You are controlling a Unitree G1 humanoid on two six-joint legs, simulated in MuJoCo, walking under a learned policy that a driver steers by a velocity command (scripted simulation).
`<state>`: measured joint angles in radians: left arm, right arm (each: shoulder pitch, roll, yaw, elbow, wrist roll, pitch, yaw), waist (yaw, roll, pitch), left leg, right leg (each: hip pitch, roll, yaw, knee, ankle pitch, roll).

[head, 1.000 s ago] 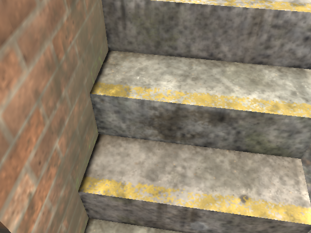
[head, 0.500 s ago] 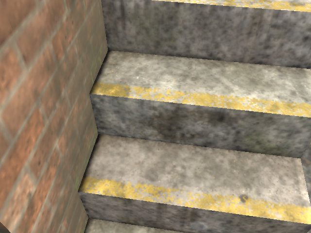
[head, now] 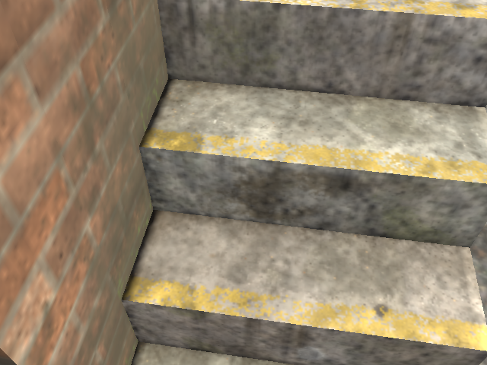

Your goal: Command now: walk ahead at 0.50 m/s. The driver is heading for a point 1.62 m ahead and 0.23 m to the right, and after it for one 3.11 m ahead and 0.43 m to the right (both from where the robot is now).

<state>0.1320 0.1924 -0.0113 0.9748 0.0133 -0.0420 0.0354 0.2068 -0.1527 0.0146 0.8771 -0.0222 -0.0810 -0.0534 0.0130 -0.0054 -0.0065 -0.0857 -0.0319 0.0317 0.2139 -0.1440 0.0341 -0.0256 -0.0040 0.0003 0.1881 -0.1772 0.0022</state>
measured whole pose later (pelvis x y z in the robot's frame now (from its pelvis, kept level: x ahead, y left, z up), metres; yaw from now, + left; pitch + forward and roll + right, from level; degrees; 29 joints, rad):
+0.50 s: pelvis +0.00 +0.00 +0.00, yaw +0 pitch +1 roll +0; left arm 0.13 0.19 -0.01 0.97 0.01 -0.04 0.04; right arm 0.21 -0.15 0.01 0.88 -0.02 -0.08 -0.05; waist 0.01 -0.01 -0.01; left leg -0.09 -0.03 0.03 0.22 -0.14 0.03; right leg -0.03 0.00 0.00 0.19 -0.18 0.00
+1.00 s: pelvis +0.00 +0.00 +0.00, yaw +0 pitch +1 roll +0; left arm 0.13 0.19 -0.01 0.98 0.01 -0.04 0.03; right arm 0.21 -0.15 0.01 0.88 -0.02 -0.08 -0.05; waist 0.01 -0.01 -0.01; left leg -0.09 -0.03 0.03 0.22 -0.14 0.03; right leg -0.03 -0.01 0.00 0.19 -0.18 0.00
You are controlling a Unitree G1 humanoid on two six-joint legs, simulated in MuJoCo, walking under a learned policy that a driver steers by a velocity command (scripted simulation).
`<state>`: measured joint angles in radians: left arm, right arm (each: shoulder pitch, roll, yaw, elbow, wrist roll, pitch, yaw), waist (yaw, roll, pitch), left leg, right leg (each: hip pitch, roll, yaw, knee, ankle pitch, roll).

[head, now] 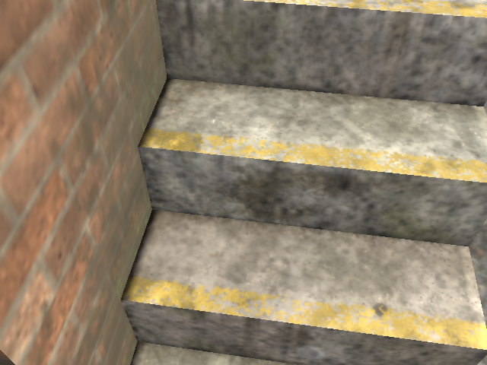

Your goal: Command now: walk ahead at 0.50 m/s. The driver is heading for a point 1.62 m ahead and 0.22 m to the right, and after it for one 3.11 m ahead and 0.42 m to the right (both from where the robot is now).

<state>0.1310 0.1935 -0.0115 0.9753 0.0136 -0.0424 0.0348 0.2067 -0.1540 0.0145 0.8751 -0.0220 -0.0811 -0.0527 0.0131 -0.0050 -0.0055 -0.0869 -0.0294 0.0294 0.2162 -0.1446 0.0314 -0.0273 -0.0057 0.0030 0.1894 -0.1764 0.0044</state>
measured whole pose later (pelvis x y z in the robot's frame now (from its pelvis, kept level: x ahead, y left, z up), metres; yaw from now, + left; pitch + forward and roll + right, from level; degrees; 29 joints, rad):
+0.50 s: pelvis +0.00 +0.00 +0.00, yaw +0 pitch +1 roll +0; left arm 0.13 0.19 -0.01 0.98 0.01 -0.04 0.03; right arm 0.21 -0.15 0.01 0.87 -0.02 -0.08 -0.05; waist 0.01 0.00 0.00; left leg -0.09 -0.03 0.03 0.22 -0.15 0.03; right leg -0.03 -0.01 0.00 0.19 -0.18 0.01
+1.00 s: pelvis -0.02 +0.00 +0.00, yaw +0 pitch -1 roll +0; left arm 0.22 0.21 0.01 1.05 0.01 -0.01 0.04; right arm 0.28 -0.16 0.00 0.95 -0.02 -0.03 -0.07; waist 0.02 -0.01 0.05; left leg -0.12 -0.02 0.03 0.30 -0.17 0.03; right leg -0.06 -0.01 0.01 0.28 -0.20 0.01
